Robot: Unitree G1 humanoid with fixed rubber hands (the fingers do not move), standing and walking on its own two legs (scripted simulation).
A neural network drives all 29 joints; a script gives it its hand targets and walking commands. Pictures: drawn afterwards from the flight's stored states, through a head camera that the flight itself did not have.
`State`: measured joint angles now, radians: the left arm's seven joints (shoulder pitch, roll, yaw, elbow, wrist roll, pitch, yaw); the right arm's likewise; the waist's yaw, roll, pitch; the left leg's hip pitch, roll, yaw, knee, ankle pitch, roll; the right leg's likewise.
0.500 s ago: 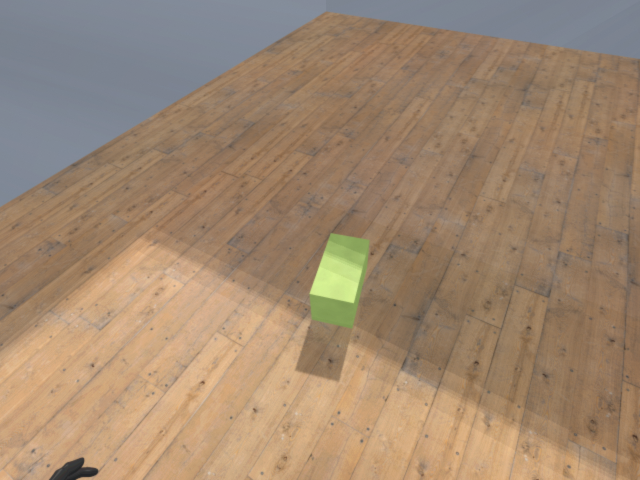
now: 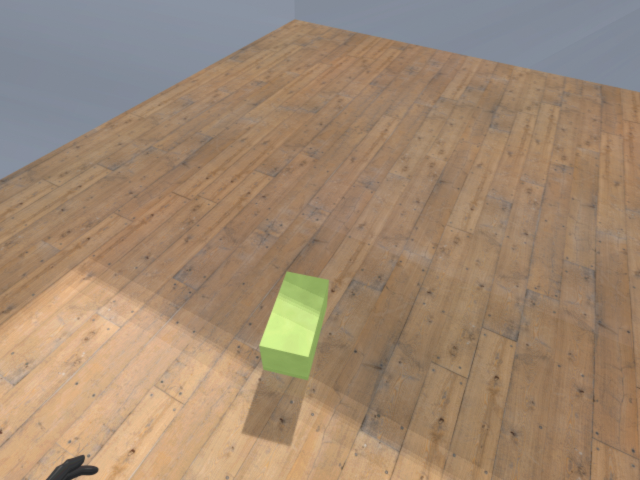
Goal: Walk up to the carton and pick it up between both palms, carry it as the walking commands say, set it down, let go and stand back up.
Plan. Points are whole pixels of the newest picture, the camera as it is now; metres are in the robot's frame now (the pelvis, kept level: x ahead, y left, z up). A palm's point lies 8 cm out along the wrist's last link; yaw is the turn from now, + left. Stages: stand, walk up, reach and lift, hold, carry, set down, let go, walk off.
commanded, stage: walk up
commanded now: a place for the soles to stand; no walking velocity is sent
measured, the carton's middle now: (296, 323) +0.74 +0.02 -0.67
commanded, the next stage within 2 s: none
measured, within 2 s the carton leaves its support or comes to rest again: neither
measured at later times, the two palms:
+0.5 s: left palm out of the picture +0.16 +0.28 -0.10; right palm (556, 369) +0.28 -0.36 -0.07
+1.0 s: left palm (98, 431) +0.24 +0.29 -0.06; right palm (548, 361) +0.30 -0.35 -0.07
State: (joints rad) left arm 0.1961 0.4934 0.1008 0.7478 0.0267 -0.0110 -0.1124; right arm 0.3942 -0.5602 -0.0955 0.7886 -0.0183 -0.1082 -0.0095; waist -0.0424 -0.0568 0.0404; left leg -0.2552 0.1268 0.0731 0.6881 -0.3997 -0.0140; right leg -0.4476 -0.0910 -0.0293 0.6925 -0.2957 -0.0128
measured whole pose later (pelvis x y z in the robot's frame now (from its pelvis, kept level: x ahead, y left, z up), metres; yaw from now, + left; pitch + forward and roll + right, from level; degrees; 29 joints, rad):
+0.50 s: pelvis +0.12 -0.05 +0.00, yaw +5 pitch -2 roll +0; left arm 0.25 0.43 0.02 0.83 0.00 -0.03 0.01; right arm 0.16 -0.45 -0.03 0.81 0.00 -0.05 0.00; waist 0.03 -0.02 0.09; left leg -0.41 0.02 0.04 0.70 -0.26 0.03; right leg -0.29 -0.04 -0.06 0.70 -0.39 -0.02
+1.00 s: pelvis +0.15 -0.05 +0.03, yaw +7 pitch -3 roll -1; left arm 0.02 0.43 0.00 1.07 0.00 -0.03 0.01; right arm 0.04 -0.41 -0.01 1.08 -0.01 -0.01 0.01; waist 0.00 0.01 0.06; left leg -0.21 0.02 0.02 0.41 -0.15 0.01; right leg -0.07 -0.02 -0.09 0.37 -0.25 0.01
